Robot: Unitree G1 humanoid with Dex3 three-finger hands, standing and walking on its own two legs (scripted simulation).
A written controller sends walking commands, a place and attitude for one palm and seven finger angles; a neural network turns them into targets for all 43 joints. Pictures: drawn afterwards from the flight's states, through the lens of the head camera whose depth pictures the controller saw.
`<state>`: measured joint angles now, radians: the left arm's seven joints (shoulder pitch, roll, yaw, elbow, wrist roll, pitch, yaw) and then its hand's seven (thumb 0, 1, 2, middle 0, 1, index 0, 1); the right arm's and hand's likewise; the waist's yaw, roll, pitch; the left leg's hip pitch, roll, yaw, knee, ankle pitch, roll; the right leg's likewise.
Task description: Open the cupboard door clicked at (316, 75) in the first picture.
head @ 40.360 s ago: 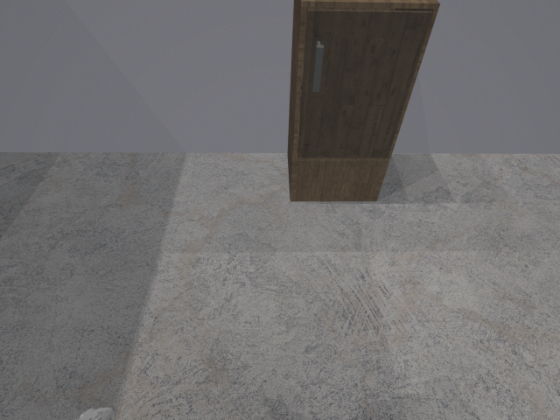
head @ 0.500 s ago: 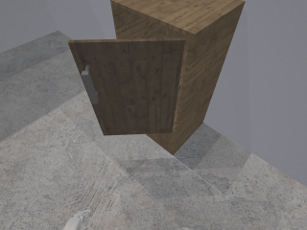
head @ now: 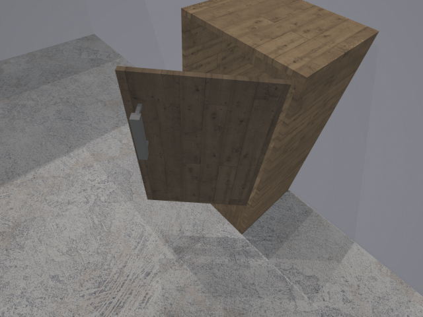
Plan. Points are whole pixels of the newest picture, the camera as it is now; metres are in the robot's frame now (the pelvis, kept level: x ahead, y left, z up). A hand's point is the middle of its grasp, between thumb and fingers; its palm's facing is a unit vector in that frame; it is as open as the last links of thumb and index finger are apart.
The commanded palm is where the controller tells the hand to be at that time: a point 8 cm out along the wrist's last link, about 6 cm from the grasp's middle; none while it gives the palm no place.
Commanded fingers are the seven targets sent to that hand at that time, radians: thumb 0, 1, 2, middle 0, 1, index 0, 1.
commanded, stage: come to a stop and stand still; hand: left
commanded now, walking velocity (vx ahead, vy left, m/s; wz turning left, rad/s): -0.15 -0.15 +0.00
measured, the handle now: (141, 132) +0.55 +0.24 -0.04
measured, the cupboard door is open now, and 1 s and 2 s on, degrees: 45 45 45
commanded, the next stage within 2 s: look again from close up in 0.90 s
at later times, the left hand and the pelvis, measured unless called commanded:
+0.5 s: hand out of the picture -0.02 +0.11 -0.17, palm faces +0.02 -0.98 -0.21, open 7.3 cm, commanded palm none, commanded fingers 0.00 0.90 0.90 -0.20 -0.30 -0.20 -0.30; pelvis -0.05 -0.07 +0.00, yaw +0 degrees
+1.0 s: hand out of the picture -0.09 +0.08 -0.17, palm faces +0.05 -0.99 -0.14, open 7.4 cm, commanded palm none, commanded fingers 0.00 0.90 0.90 -0.20 -0.30 -0.20 -0.30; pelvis -0.07 -0.07 +0.01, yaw +0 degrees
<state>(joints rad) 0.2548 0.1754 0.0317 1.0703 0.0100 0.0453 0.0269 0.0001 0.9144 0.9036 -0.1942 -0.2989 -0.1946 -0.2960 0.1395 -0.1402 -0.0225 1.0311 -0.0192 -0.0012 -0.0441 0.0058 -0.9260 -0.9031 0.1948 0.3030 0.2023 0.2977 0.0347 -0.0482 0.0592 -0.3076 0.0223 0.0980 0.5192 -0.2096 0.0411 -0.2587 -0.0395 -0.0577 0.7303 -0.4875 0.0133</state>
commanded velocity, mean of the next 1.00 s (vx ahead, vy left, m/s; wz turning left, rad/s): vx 0.00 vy -0.01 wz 0.00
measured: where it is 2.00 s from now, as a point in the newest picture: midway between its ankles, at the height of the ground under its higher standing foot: outside the picture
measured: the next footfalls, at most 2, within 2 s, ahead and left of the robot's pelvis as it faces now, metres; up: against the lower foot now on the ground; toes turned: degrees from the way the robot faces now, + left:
right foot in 0.26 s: -0.03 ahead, -0.17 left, +0.00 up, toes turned -4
left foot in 0.52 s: -0.03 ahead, +0.05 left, +0.00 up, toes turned +2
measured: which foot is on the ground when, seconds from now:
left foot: down 0.00-0.28, up 0.30-0.50, down 0.52-1.00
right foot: up 0.00-0.24, down 0.26-1.00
